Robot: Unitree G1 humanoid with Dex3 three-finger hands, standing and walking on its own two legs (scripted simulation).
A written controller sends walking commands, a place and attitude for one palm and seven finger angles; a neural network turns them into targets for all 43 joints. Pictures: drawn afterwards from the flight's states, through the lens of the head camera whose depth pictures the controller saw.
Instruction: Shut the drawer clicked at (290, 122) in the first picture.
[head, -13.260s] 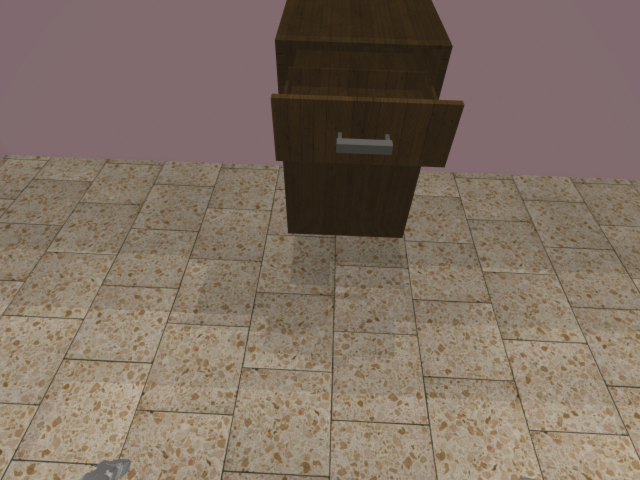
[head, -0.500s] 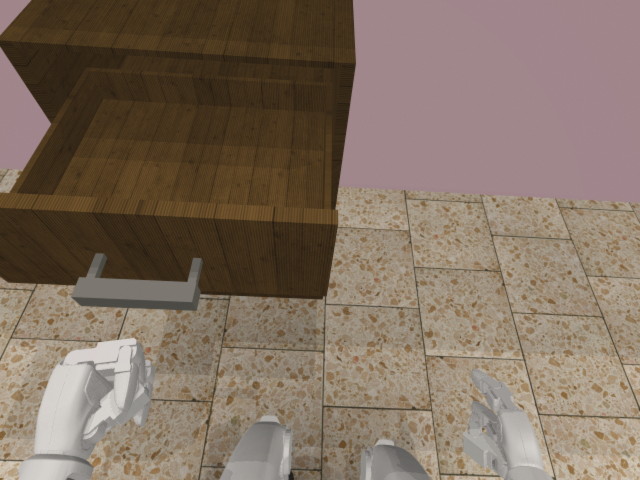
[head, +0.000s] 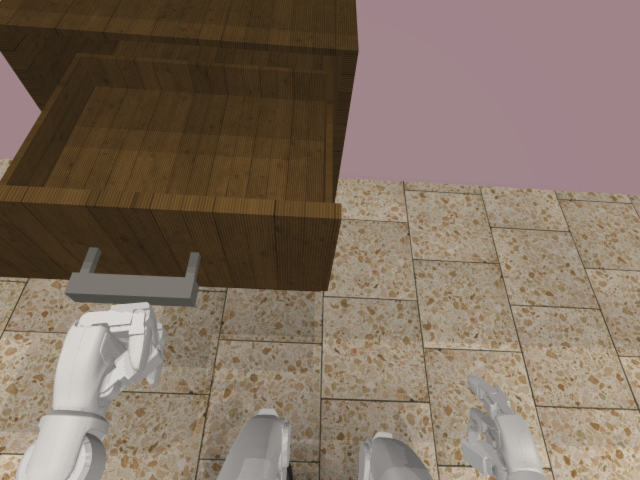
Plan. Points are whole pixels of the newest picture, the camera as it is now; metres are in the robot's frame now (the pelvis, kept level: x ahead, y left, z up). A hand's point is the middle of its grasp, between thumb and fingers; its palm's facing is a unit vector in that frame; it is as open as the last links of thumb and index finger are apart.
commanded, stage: push the drawer shut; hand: left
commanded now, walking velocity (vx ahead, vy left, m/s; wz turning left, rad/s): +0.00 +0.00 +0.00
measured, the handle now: (139, 273) +0.33 +0.24 +0.04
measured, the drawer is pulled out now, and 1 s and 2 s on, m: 0.27 0.18 0.07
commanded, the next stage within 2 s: none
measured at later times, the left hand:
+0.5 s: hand (156, 327) +0.27 +0.20 +0.04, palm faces +0.05 -1.00 -0.06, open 2.6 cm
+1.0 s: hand (171, 264) +0.35 +0.21 +0.04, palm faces +0.03 -1.00 -0.05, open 2.9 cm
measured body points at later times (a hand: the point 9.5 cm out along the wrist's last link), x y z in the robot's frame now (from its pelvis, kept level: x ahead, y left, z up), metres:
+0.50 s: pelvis +0.00 -0.02 +0.00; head +0.09 +0.01 +0.44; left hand +0.27 +0.26 +0.04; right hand +0.18 -0.26 -0.09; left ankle +0.05 +0.07 -0.63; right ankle +0.01 -0.11 -0.63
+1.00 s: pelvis -0.01 -0.01 +0.01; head +0.09 +0.01 +0.45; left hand +0.34 +0.26 +0.05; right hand +0.12 -0.27 -0.09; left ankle +0.05 +0.07 -0.63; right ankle +0.01 -0.11 -0.63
